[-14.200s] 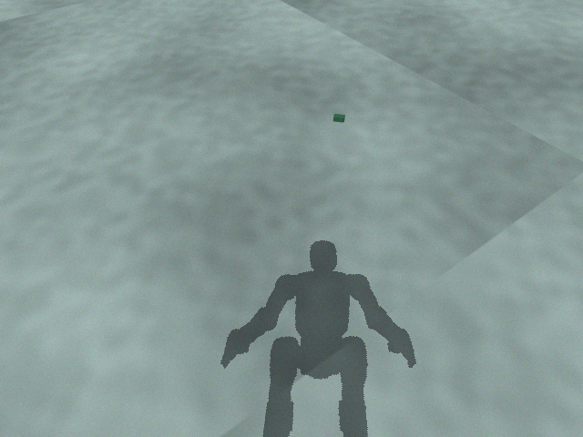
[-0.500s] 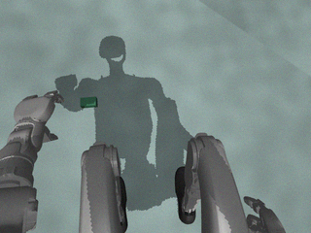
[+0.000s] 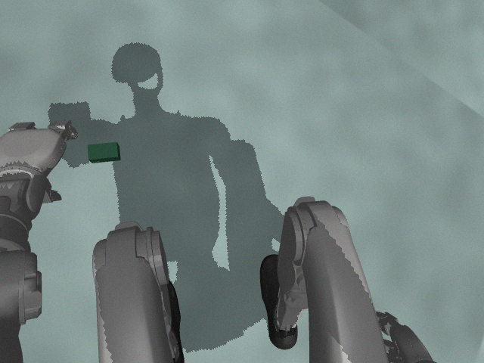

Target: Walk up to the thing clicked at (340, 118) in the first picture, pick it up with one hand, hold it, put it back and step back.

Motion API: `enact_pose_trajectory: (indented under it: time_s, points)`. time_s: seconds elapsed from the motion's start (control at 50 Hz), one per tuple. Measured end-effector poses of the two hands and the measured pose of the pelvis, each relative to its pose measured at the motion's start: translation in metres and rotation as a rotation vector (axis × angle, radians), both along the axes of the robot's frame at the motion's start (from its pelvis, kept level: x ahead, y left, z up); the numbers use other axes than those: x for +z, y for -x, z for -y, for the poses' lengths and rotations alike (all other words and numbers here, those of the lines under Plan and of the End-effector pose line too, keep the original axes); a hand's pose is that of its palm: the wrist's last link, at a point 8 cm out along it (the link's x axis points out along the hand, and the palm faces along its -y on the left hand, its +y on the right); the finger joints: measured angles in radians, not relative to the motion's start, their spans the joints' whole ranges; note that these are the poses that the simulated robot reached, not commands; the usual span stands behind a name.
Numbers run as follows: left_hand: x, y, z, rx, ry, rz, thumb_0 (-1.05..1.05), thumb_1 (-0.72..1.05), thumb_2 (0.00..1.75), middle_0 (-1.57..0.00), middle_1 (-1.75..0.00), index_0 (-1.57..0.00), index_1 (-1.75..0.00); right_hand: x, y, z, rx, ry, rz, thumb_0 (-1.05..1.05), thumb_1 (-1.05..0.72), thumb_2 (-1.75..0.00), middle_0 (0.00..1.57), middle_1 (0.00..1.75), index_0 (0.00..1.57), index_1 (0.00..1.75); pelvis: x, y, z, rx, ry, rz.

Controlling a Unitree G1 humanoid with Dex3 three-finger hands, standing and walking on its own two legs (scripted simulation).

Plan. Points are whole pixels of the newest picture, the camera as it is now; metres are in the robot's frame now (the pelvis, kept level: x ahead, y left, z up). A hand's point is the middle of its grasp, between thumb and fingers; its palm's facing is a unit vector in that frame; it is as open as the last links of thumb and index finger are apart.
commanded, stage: rise first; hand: left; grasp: from above
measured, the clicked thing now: (104, 152) +0.51 +0.25 -0.33
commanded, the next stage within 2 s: none
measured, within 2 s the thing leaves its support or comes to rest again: neither
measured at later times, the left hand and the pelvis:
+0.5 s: hand (60, 164) +0.45 +0.30 -0.20, palm faces -0.47 -0.05 -0.88, open 12.3 cm; pelvis +0.01 +0.00 -0.02, yaw -1 degrees
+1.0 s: hand (65, 159) +0.46 +0.29 -0.21, palm faces -0.45 -0.05 -0.89, open 12.5 cm; pelvis +0.01 +0.00 -0.03, yaw -2 degrees
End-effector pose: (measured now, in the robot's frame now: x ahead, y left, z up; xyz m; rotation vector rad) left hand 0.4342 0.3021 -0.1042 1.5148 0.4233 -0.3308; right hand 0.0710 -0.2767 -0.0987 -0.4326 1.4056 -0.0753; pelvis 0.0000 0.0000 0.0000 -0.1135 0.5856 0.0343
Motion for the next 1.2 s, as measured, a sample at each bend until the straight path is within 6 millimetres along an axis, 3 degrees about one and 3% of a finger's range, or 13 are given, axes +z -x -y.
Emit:
enact_pose_trajectory:
  time_s: [0.44,0.96,1.2]
  points:
    - [-0.033,-0.021,0.005,0.035,-0.005,-0.007,0.0,-0.2,0.74,-0.35,-0.73,-0.36,-0.71,-0.013,0.008,0.002,0.017,-0.004,-0.063,0.0,-0.91,-0.9,0.2,0.3,0.2,0.3,-0.016,-0.009,0.001,-0.01,0.007,-0.013]
    - [-0.047,-0.033,0.009,0.029,0.0,0.007,0.0,-0.24,0.78,-0.34,-0.74,-0.34,-0.74,-0.015,0.013,-0.001,0.033,0.0,-0.076,0.0,-0.91,-0.9,0.2,0.3,0.2,0.3,-0.025,-0.01,-0.001,-0.018,0.023,-0.005]
    - [-0.05,-0.041,0.009,0.031,0.0,0.0,0.0,-0.27,0.8,-0.32,-0.76,-0.32,-0.76,-0.012,0.024,-0.005,0.03,0.003,-0.084,0.0,-0.91,-0.9,0.2,0.3,0.2,0.3,-0.028,-0.008,-0.003,-0.02,0.032,0.003]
